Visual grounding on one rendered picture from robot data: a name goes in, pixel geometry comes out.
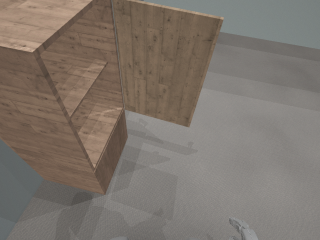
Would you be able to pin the robot right hand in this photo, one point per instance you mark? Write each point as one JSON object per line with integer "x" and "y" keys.
{"x": 243, "y": 228}

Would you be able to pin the cupboard door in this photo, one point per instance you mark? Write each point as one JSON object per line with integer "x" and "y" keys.
{"x": 164, "y": 55}

